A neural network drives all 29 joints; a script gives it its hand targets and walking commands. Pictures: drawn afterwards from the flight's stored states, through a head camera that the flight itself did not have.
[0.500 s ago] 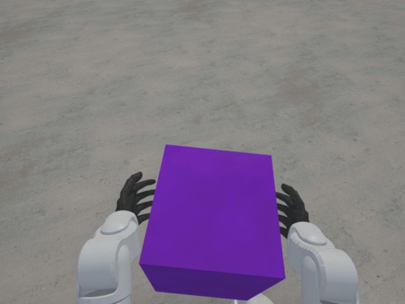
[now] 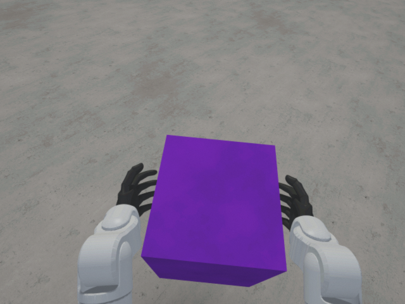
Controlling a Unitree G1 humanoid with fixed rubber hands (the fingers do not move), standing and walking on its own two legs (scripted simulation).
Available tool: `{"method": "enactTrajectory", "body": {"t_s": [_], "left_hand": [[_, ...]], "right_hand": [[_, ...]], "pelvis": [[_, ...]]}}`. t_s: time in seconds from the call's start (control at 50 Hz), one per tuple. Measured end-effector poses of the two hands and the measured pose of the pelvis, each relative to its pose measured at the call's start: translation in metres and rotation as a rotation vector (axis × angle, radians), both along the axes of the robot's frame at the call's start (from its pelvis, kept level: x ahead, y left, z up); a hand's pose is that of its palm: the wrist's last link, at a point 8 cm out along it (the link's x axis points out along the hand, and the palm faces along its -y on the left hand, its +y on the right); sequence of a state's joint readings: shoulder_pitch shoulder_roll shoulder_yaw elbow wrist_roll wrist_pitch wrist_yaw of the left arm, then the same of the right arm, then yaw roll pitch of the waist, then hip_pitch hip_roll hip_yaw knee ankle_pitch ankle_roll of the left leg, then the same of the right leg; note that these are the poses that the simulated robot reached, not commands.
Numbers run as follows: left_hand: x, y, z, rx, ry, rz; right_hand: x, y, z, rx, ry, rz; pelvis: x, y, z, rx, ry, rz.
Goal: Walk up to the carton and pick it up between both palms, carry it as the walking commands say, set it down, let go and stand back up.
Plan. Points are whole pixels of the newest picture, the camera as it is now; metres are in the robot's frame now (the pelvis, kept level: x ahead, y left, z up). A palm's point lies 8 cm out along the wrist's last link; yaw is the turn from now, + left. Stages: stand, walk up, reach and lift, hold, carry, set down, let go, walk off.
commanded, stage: carry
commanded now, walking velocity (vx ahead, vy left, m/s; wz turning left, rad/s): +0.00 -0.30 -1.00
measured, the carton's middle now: (211, 218) +0.28 -0.01 +0.03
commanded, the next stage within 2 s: none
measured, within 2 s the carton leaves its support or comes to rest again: neither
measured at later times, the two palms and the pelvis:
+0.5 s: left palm (324, 204) +0.27 -0.23 +0.08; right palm out of the picture +0.12 -0.48 +0.08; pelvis -0.03 -0.23 +0.01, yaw -26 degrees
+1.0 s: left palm out of the picture +0.07 -0.57 +0.08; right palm out of the picture -0.17 -0.73 +0.05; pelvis -0.20 -0.44 +0.00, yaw -55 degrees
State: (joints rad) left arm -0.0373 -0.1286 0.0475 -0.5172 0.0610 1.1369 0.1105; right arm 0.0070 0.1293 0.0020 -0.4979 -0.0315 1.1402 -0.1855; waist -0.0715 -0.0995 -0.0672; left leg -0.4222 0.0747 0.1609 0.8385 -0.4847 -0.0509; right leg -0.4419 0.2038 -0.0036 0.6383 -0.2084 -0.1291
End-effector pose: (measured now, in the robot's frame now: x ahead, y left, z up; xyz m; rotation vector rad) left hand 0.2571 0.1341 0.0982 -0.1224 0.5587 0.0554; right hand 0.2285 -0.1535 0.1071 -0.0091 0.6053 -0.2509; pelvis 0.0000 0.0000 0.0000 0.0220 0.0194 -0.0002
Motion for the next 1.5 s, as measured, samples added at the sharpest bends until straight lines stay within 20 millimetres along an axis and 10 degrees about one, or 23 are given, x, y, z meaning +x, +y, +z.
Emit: {"method": "enactTrajectory", "body": {"t_s": [0.16, 0.32, 0.42, 0.58, 0.76, 0.92, 1.02, 1.2, 1.34, 1.5], "left_hand": [[0.011, -0.087, 0.011, 0.128, 0.071, -0.105], [0.028, -0.217, -0.009, 0.050, 0.007, -0.150], [0.020, -0.297, -0.030, 0.113, 0.175, -0.297], [0.006, -0.421, -0.001, -0.020, -0.016, -0.534], [-0.054, -0.532, 0.022, 0.082, 0.025, -0.708], [-0.138, -0.651, 0.000, 0.082, -0.015, -0.741], [-0.202, -0.721, -0.015, 0.203, 0.082, -0.892], [-0.334, -0.842, 0.009, 0.022, -0.056, -1.200], [-0.447, -0.903, 0.024, 0.054, -0.127, -1.285], [-0.550, -0.925, -0.039, 0.203, 0.142, -1.377]], "right_hand": [[-0.018, -0.082, -0.021, 0.122, 0.073, -0.099], [-0.016, -0.209, -0.027, 0.051, 0.005, -0.150], [-0.066, -0.274, -0.053, 0.121, 0.177, -0.298], [-0.139, -0.365, -0.003, -0.006, -0.021, -0.541], [-0.237, -0.441, -0.002, 0.082, 0.032, -0.703], [-0.325, -0.554, -0.027, 0.079, -0.006, -0.740], [-0.418, -0.584, -0.059, 0.210, 0.086, -0.891], [-0.584, -0.631, -0.007, 0.024, -0.041, -1.199], [-0.701, -0.665, -0.015, 0.051, -0.104, -1.279], [-0.809, -0.665, -0.051, 0.205, 0.158, -1.370]], "pelvis": [[0.011, -0.056, 0.006, -0.017, -0.023, -0.207], [-0.005, -0.169, -0.019, -0.043, -0.018, -0.279], [-0.018, -0.205, -0.001, -0.018, 0.018, -0.375], [-0.042, -0.259, -0.001, -0.008, 0.049, -0.544], [-0.083, -0.329, 0.020, -0.088, 0.018, -0.767], [-0.170, -0.424, -0.012, -0.067, 0.010, -0.881], [-0.214, -0.446, -0.001, 0.007, 0.005, -0.978], [-0.299, -0.500, -0.001, -0.036, 0.033, -1.230], [-0.386, -0.547, -0.015, -0.061, 0.013, -1.341], [-0.472, -0.556, 0.001, -0.017, 0.031, -1.457]]}}
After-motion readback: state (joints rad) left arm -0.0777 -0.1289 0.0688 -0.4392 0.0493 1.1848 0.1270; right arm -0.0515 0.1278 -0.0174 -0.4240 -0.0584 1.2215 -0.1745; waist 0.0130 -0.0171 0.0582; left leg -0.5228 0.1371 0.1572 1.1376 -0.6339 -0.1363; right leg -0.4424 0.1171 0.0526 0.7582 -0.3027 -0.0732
